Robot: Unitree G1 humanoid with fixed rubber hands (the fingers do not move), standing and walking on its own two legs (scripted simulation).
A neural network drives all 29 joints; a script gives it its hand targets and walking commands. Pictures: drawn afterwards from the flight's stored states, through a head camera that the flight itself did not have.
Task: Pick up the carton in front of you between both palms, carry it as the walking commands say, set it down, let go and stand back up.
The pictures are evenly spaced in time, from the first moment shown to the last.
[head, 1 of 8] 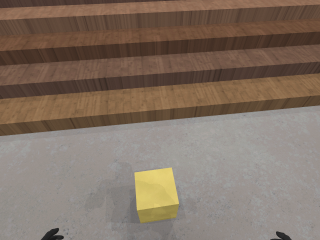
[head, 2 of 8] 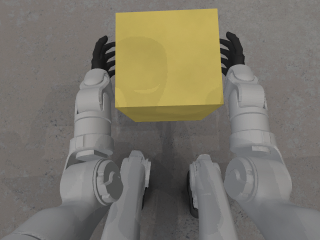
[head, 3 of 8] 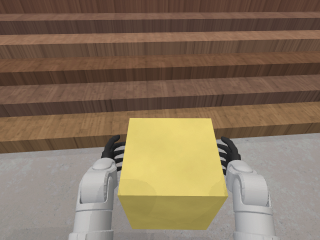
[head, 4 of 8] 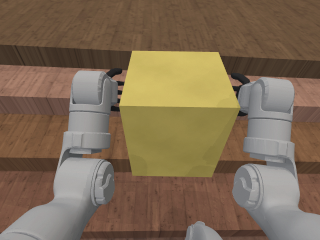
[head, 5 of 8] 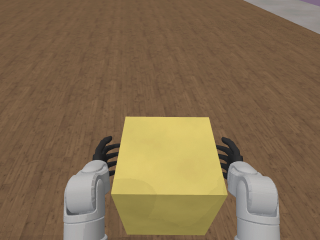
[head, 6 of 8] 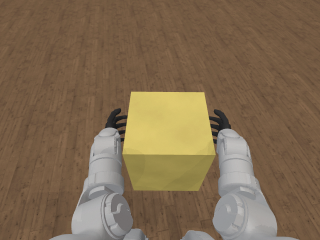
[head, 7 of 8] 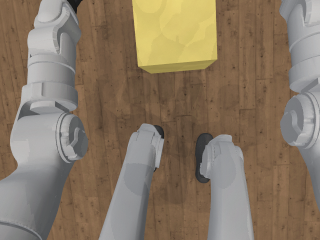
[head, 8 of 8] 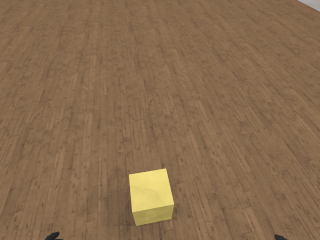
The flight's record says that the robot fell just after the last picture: no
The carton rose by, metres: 1.97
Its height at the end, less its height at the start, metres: +1.21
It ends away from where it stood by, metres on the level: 5.40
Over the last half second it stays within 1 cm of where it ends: yes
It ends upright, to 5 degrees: yes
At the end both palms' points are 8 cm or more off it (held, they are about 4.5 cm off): yes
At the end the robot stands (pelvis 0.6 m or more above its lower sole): yes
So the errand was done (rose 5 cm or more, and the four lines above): yes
